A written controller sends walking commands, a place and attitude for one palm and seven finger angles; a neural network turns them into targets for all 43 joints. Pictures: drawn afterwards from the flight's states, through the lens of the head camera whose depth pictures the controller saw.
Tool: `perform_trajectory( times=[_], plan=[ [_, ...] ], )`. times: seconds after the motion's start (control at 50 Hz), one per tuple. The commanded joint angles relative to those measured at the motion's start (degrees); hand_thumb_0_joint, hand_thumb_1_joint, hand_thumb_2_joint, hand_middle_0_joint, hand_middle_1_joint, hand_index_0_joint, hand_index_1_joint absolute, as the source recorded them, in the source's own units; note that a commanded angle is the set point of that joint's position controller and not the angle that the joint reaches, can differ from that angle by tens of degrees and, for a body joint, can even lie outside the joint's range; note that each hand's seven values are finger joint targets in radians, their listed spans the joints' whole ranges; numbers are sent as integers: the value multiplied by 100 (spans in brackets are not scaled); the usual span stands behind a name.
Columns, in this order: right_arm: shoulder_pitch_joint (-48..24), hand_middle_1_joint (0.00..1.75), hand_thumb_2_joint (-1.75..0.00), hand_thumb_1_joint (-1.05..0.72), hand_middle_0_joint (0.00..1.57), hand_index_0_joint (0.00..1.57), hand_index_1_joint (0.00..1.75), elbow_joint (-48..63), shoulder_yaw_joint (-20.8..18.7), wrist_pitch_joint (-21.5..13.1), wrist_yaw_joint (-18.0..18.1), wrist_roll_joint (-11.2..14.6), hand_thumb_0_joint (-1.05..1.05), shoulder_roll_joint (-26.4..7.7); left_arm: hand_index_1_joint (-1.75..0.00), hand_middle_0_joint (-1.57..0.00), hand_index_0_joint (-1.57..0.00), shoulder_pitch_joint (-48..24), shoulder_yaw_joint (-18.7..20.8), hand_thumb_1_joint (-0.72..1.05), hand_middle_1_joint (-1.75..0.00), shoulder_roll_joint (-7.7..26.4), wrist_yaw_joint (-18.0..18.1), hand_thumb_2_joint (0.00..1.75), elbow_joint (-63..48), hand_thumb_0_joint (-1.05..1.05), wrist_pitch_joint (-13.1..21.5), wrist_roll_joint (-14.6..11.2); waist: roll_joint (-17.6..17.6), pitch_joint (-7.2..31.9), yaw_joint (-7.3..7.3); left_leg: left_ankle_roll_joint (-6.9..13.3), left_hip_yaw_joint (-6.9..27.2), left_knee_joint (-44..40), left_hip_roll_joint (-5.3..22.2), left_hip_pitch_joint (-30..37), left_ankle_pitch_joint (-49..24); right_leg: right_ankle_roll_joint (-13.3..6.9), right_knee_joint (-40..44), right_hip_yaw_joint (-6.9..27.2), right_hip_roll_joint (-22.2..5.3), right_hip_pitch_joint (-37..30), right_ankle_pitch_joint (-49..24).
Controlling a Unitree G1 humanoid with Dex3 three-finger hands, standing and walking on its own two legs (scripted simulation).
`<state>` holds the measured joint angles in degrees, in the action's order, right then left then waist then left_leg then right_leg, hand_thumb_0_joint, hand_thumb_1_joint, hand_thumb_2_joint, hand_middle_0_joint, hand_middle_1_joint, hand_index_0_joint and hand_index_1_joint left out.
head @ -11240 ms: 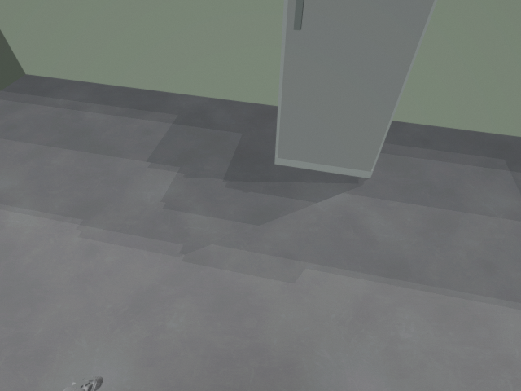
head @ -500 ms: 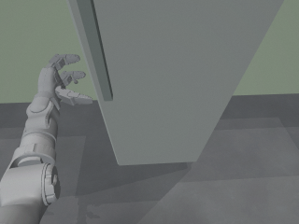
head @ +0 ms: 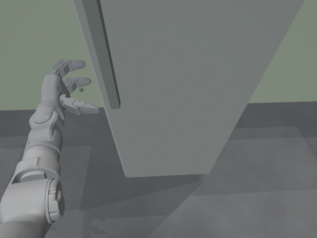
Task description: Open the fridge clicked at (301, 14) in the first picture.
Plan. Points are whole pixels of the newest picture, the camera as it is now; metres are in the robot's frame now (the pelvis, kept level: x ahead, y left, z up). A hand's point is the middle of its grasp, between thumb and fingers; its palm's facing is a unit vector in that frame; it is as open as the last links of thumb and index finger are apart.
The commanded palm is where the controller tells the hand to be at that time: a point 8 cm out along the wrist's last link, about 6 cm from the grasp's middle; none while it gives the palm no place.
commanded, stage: move the hooked fingers beside the handle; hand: left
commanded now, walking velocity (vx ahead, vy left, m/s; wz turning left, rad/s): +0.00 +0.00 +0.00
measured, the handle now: (104, 46) +0.51 +0.13 +0.22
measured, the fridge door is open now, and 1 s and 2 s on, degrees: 0 0 0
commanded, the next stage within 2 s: feel for the door with the fingertips in 0.32 s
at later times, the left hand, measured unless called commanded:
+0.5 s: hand (78, 91) +0.44 +0.20 +0.14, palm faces +0.06 -1.00 +0.01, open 14.0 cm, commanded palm +0.41 +0.24 +0.14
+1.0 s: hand (97, 86) +0.45 +0.16 +0.14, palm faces +0.06 -1.00 +0.01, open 14.0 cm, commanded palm +0.43 +0.21 +0.14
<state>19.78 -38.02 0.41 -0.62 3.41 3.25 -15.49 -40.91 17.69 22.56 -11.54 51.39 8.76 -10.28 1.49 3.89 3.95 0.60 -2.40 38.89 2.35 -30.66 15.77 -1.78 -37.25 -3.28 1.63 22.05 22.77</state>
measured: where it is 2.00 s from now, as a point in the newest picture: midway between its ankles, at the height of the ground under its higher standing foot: outside the picture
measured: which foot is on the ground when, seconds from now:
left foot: down 0.00-1.00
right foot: down 0.00-1.00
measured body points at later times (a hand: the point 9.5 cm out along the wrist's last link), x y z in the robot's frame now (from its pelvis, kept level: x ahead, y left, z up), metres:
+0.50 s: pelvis +0.00 +0.00 +0.00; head +0.03 +0.00 +0.45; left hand +0.43 +0.25 +0.14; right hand +0.07 -0.27 -0.12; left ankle +0.04 +0.11 -0.72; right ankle -0.04 -0.10 -0.72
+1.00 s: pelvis -0.01 +0.00 +0.00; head +0.03 -0.01 +0.45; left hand +0.45 +0.21 +0.14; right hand +0.06 -0.26 -0.12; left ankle +0.04 +0.11 -0.72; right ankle -0.04 -0.10 -0.72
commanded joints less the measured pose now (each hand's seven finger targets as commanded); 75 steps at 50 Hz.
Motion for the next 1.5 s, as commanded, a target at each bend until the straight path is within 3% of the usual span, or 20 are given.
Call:
perform_trajectory(
  times=[0.0,0.14,0.18,0.24,0.34,0.38,0.46,0.58,0.64,0.68,0.76,0.84,0.9,1.1,1.14,1.22,1.26,1.3,1.36,1.48],
  plan=[
    [210,30,-90,-90,20,20,30,588,-276,-200,21,-8,0,-858,-120,-30,-30,-2835,119,-50,-120,1220,32,30,-1239,0,419,-91,138,1884,81,224,336,-169,-185,1996,-1355,120,530,202,75,433,-2129],
    [197,30,-90,-90,20,20,30,652,-270,-167,7,-31,0,-877,-120,-30,-30,-2667,312,-50,-120,1440,91,30,-1159,0,537,-57,-34,1990,-20,234,327,-112,-194,1869,-1497,114,449,207,66,216,-2323],
    [88,30,-90,-90,20,20,30,718,-255,-165,-11,-16,0,-832,-120,-30,-30,-2683,184,-50,-120,1296,75,30,-1395,0,533,-49,263,2063,-27,220,297,-118,-206,1976,-1558,118,432,229,64,233,-2441],
    [153,30,-90,-90,20,20,30,718,-258,-132,9,-8,0,-866,-120,-30,-30,-2386,344,-50,-120,1447,51,30,-1197,0,465,-95,-221,1838,-38,255,280,-130,-203,1718,-1462,131,486,216,75,108,-2423],
    [124,30,-90,-90,20,20,30,739,-268,-122,45,6,0,-863,-120,-30,-30,-2499,406,-50,-120,1585,-36,30,-1510,0,488,-139,43,1956,-41,255,250,-125,-209,1825,-1511,130,494,262,61,59,-2510],
    [61,30,-90,-90,20,20,30,746,-254,-145,37,26,0,-819,-120,-30,-30,-2563,85,-50,-120,1204,-81,30,-1664,0,489,-159,288,1958,18,226,285,-140,-195,2028,-1517,119,496,226,86,276,-2408],
    [98,30,-90,-90,20,20,30,630,-274,-191,45,31,0,-849,-120,-30,-30,-2659,6,-50,-120,1063,-62,30,-1345,0,421,-213,7,1681,89,237,330,-170,-186,1892,-1189,132,596,209,92,468,-2050],
    [111,30,-90,-90,20,20,30,579,-277,-256,-16,-9,0,-813,-120,-30,-30,-2910,-252,-50,-120,706,184,30,-1477,0,442,-117,214,1841,104,198,410,-171,-179,2078,-1195,100,538,149,97,623,-1834],
    [187,30,-90,-90,20,20,30,537,-286,-269,-33,-45,0,-840,-120,-30,-30,-2850,-8,-50,-120,903,373,30,-1280,0,471,-73,-153,1798,51,210,426,-162,-172,1924,-1171,97,531,131,106,510,-1797],
    [96,30,-90,-90,20,20,30,580,-266,-278,-61,-45,0,-792,-120,-30,-30,-2929,-112,-50,-120,790,462,30,-1399,0,501,14,212,1889,30,181,386,-170,-183,1996,-1203,92,473,153,93,538,-1871],
    [84,30,-90,-90,20,20,30,637,-271,-286,-103,-66,0,-776,-120,-30,-30,-2713,-67,-50,-120,740,607,30,-1375,0,536,84,87,1895,-35,183,337,-159,-181,1926,-1241,104,452,155,109,464,-1957],
    [183,30,-90,-90,20,20,30,582,-253,-232,-62,-83,0,-797,-120,-30,-30,-3042,72,-50,-120,999,686,30,-1134,0,539,151,-167,1708,57,211,315,-176,-187,1663,-1046,132,504,194,91,376,-1897],
    [173,30,-90,-90,20,20,30,568,-273,-265,-72,-82,0,-756,-120,-30,-30,-3336,-91,-50,-120,814,684,30,-1322,0,641,189,221,2005,69,171,348,-145,-178,1997,-1231,101,447,191,107,489,-1981],
    [275,30,-90,-90,20,20,30,534,-296,-171,-89,-60,0,-781,-120,-30,-30,-3105,-141,-50,-120,728,488,30,-943,0,539,86,-111,1733,130,229,263,-120,-217,1711,-1244,151,527,225,105,404,-2265],
    [346,30,-90,-90,20,20,30,484,-288,-155,-52,-74,0,-830,-120,-30,-30,-3240,71,-50,-120,1029,516,30,-766,0,565,64,-336,1606,153,256,259,-145,-225,1486,-1044,170,576,246,83,316,-2107],
    [343,30,-90,-90,20,20,30,436,-308,-184,-59,-77,0,-782,-120,-30,-30,-3570,-103,-50,-120,885,503,30,-875,0,722,155,222,1943,181,222,291,-64,-223,1852,-1219,136,495,262,85,528,-2147],
    [411,30,-90,-90,20,20,30,373,-310,-174,-48,-88,0,-824,-120,-30,-30,-3602,71,-50,-120,1122,514,30,-660,0,766,161,-65,1889,218,246,303,-48,-221,1702,-1130,173,516,292,87,510,-2120],
    [407,30,-90,-90,20,20,30,347,-294,-178,-42,-74,0,-812,-120,-30,-30,-3975,-206,-50,-120,886,472,30,-613,0,759,165,-35,1758,366,247,313,-66,-218,1667,-984,185,548,286,82,653,-1975],
    [474,30,-90,-90,20,20,30,280,-299,-185,-31,-95,0,-856,-120,-30,-30,-4140,-39,-50,-120,1156,478,30,-470,0,770,186,50,1936,356,253,343,-29,-220,1664,-985,188,519,321,66,659,-1954],
    [485,30,-90,-90,20,20,30,317,-294,-222,-70,-103,0,-843,-120,-30,-30,-4092,-283,-50,-120,796,452,30,-411,0,817,131,83,1957,380,232,397,-20,-218,1718,-896,169,500,255,93,816,-1728]
  ],
)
